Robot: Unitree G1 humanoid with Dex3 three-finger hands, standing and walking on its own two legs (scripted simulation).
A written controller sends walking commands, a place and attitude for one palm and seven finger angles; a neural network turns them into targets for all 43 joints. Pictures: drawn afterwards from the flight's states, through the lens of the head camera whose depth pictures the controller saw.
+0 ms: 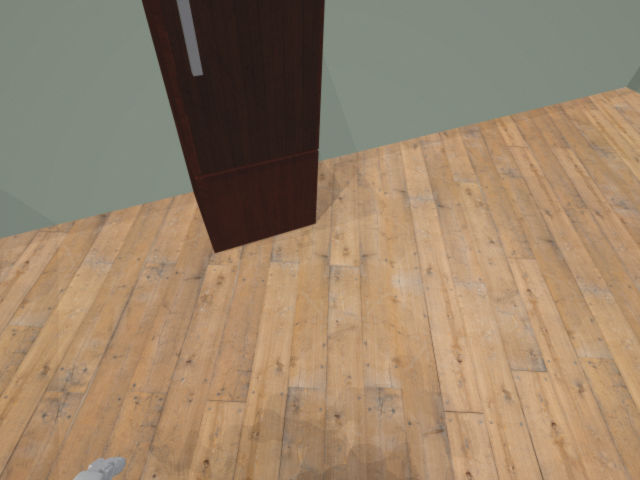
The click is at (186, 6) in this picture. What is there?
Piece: cupboard door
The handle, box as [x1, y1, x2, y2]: [176, 0, 202, 75]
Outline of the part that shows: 176,0 191,71 193,75 202,74 189,3 188,0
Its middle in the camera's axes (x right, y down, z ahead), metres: -0.33 -0.50 +0.95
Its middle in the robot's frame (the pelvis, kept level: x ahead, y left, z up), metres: +1.04 +0.38 +0.10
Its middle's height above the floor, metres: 0.87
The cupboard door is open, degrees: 0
